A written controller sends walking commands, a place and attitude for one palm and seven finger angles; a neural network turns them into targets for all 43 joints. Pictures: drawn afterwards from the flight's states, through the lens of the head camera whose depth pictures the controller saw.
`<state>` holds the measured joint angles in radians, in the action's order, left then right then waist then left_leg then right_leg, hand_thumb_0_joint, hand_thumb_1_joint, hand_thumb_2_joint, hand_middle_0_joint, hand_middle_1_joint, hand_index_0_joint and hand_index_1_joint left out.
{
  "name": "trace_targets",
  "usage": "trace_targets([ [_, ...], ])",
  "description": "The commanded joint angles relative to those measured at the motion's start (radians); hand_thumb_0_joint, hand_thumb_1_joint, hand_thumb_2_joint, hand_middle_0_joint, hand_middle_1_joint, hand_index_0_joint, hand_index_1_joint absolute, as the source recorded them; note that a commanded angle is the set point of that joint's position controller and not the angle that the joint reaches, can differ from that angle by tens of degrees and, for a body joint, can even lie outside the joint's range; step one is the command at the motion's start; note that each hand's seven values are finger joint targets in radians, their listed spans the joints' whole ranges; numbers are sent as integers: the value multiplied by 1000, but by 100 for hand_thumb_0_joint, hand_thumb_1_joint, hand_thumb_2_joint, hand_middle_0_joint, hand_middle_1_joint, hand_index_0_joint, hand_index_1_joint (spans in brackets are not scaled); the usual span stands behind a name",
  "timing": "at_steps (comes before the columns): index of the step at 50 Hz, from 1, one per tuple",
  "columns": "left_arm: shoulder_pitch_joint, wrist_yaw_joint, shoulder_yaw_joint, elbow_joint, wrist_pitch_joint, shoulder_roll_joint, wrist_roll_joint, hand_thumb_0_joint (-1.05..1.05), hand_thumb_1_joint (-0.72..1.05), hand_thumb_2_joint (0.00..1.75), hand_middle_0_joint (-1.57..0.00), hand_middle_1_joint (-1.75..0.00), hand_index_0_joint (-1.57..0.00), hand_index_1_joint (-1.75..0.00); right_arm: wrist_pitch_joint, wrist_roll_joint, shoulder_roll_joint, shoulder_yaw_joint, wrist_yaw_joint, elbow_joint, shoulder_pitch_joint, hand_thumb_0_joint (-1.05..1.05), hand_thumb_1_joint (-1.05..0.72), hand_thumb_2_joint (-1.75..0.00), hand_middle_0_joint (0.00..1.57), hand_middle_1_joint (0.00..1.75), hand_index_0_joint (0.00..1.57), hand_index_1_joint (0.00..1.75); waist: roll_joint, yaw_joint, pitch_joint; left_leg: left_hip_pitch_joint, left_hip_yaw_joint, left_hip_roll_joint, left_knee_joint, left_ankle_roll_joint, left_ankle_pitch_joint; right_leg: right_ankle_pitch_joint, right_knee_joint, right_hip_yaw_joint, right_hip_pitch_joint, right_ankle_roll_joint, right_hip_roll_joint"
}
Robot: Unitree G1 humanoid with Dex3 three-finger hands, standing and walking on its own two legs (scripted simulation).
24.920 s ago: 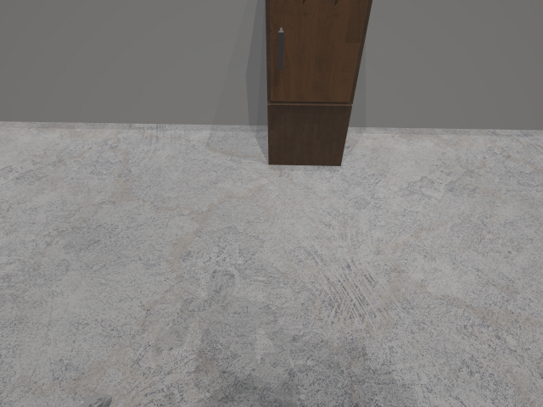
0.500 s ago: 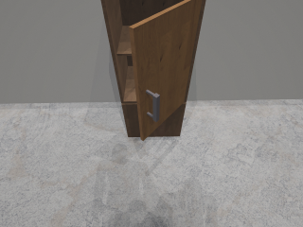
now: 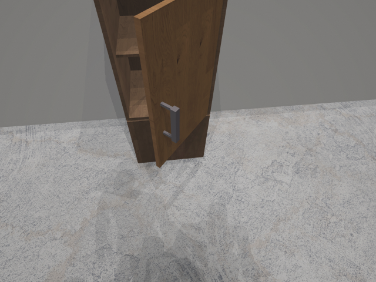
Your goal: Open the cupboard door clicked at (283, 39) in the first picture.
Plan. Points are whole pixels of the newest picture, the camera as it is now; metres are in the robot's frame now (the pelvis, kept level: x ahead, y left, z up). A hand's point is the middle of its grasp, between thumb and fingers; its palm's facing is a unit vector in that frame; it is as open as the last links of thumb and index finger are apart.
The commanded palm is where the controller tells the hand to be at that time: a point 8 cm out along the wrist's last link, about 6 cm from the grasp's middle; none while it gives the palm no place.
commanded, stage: walk to a spot facing it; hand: left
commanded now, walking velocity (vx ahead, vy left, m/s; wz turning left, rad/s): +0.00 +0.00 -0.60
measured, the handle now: (170, 123) +0.58 +0.10 -0.09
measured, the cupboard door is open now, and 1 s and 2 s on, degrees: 48 48 48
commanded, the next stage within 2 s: none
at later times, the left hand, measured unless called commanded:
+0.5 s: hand out of the picture +0.13 +0.17 -0.18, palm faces -0.25 -0.94 -0.23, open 7.4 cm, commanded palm none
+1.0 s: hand (158, 266) +0.18 +0.09 -0.17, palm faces -0.54 -0.80 -0.24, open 7.4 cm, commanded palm none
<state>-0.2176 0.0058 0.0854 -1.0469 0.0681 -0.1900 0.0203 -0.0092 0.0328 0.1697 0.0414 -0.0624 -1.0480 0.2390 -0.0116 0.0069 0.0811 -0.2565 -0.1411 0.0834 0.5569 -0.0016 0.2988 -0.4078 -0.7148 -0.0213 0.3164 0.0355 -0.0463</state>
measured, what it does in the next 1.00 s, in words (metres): steps on the spot, turning right: right foot, then left foot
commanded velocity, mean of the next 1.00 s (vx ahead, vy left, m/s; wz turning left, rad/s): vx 0.02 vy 0.00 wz -0.60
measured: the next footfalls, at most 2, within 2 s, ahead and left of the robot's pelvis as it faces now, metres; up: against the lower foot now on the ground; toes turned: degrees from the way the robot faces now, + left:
right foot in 0.22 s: +0.02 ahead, -0.16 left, +0.00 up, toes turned -7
left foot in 0.44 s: +0.07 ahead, +0.10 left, +0.00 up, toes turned -13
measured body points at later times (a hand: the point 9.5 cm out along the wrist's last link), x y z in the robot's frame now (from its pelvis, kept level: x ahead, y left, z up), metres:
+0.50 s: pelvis +0.00 -0.01 -0.01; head +0.05 -0.02 +0.44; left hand +0.14 +0.22 -0.16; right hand +0.03 -0.30 -0.13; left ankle +0.03 +0.11 -0.74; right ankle -0.04 -0.15 -0.71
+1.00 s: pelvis +0.00 -0.05 -0.01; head +0.05 -0.07 +0.44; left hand +0.21 +0.13 -0.15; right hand -0.08 -0.32 -0.14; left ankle +0.07 +0.06 -0.74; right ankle -0.05 -0.15 -0.73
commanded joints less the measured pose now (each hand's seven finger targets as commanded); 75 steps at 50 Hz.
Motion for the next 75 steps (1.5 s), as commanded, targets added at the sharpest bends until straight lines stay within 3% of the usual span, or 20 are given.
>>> trace_targets([
  [1,58,-19,24,119,-22,-75,-3,0,90,90,-20,-30,-20,-30,19,12,205,39,-11,64,71,0,-90,-90,20,30,20,30,127,-10,-65,125,282,339,-247,198,-442,-136,-335,58,185,-26,72],
  [8,5,-32,23,137,-26,-106,-1,0,90,90,-20,-30,-20,-30,4,3,245,55,11,113,6,0,-90,-90,20,30,20,30,142,21,-99,41,40,228,-67,62,-337,123,157,-65,-110,-29,46],
  [10,-51,-8,55,134,-42,-288,16,0,90,90,-20,-30,-20,-30,-6,-16,143,47,26,175,-29,0,-90,-90,20,30,20,30,-300,45,-87,-266,-87,10,264,-58,206,496,401,413,-271,106,363],
  [11,-97,-3,58,137,-39,-327,3,0,90,90,-20,-30,-20,-30,-18,-18,157,40,28,204,-86,0,-90,-90,20,30,20,30,-265,102,-89,-278,42,-10,456,-49,356,532,412,490,-204,205,438],
  [20,89,9,40,198,-29,-241,0,0,90,90,-20,-30,-20,-30,0,-29,141,31,18,173,38,0,-90,-90,20,30,20,30,-115,-61,-155,108,94,-51,-65,-46,-44,546,203,353,-6,73,184],
  [22,89,-13,13,248,-22,-137,-16,0,90,90,-20,-30,-20,-30,18,1,312,57,9,186,72,0,-90,-90,20,30,20,30,339,-64,-130,228,524,369,-307,131,-195,-137,-154,96,274,-57,-19],
  [23,107,-21,19,267,-29,-169,-8,0,90,90,-20,-30,-20,-30,15,6,333,56,4,206,57,0,-90,-90,20,30,20,30,230,-63,-105,94,557,439,-285,220,-220,-204,-336,95,248,-68,32],
  [28,110,-44,7,240,-19,-118,-4,0,90,90,-20,-30,-20,-30,18,12,251,35,12,219,-19,0,-90,-90,20,30,20,30,246,-14,-89,128,135,220,-143,113,-621,-103,-277,-19,183,-81,63],
  [33,49,-46,10,224,-35,-139,-6,0,90,90,-20,-30,-20,-30,4,-2,282,54,23,210,2,0,-90,-90,20,30,20,30,197,2,-138,86,63,210,-15,47,-472,124,154,-88,-93,-42,23],
  [36,-126,-9,51,184,-46,-354,-2,0,90,90,-20,-30,-20,-30,-13,-26,189,29,26,284,-85,0,-90,-90,20,30,20,30,-259,110,-152,-315,74,-2,515,-65,376,712,376,485,-300,214,460],
  [47,79,5,35,225,-29,-243,2,0,90,90,-20,-30,-20,-30,-9,-31,141,28,24,204,10,0,-90,-90,20,30,20,30,-131,-33,-127,17,108,-60,36,-50,15,425,284,385,-19,105,196],
  [50,103,-20,9,281,-25,-143,-10,0,90,90,-20,-30,-20,-30,15,6,331,55,8,201,137,0,-90,-90,20,30,20,30,350,-87,-135,215,621,414,-369,156,162,-224,-197,60,328,-51,-42],
  [51,146,-36,22,303,-37,-169,-2,0,90,90,-20,-30,-20,-30,18,9,349,56,12,216,119,0,-90,-90,20,30,20,30,213,-88,-94,97,659,459,-385,226,242,-184,-340,97,328,-52,43],
  [55,177,-72,15,262,-38,-118,6,0,90,90,-20,-30,-20,-30,39,13,247,32,20,205,50,0,-90,-90,20,30,20,30,220,-37,-47,128,254,246,-304,112,-43,-23,-318,6,315,-67,91],
  [62,98,-78,13,219,-60,-120,4,0,90,90,-20,-30,-20,-30,38,8,269,42,40,173,86,0,-90,-90,20,30,20,30,142,-1,-102,-5,28,208,-77,38,-36,68,180,-134,-149,-19,18],
  [63,-39,-67,34,176,-67,-190,8,0,90,90,-20,-30,-20,-30,38,-4,238,36,48,194,48,0,-90,-90,20,30,20,30,-1,70,-141,-201,-50,139,124,-7,31,7,281,-4,-404,30,93],
  [64,-176,-45,67,141,-77,-331,11,0,90,90,-20,-30,-20,-30,40,-20,150,15,61,255,-40,0,-90,-90,20,30,20,30,-354,142,-155,-510,-130,-12,460,-66,344,-36,429,488,-568,175,394],
  [65,-232,-31,72,133,-75,-361,-9,0,90,90,-20,-30,-20,-30,38,-13,185,18,58,297,-150,0,-90,-90,20,30,20,30,-248,187,-106,-589,81,22,592,-55,378,-50,496,625,-469,253,471],
  [68,-13,-13,33,190,-84,-247,3,0,90,90,-20,-30,-20,-30,35,-8,193,34,66,247,-115,0,-90,-90,20,30,20,30,-193,40,-34,-434,143,70,561,-60,153,-86,493,429,-158,193,341],
  [75,25,-28,37,167,-103,-237,5,0,90,90,-20,-30,-20,-30,55,-9,125,25,73,204,-9,0,-90,-90,20,30,20,30,-110,-28,-78,-45,30,-43,71,-58,-41,67,402,277,-37,146,208],
])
